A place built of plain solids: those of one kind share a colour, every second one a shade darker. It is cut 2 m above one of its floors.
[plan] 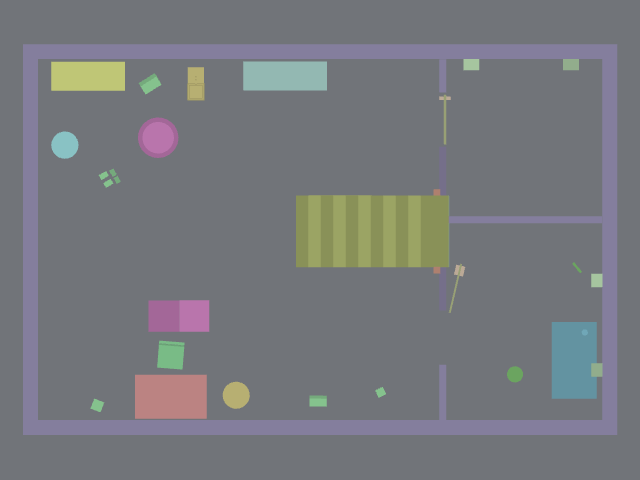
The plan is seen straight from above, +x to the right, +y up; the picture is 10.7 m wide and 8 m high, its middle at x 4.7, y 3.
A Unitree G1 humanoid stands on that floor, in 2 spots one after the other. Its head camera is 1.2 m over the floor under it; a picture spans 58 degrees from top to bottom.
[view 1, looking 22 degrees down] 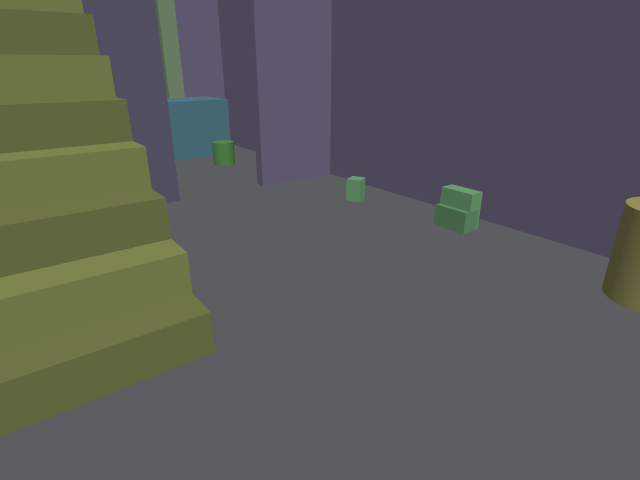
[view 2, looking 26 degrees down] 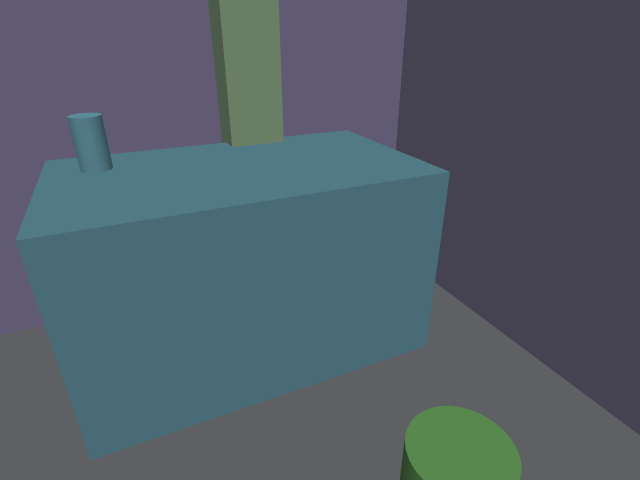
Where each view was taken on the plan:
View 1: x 2.72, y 3.14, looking -37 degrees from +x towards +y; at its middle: ground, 3.20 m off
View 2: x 7.45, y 1.37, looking -25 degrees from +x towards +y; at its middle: slotfit_kitchen_wall_table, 1.37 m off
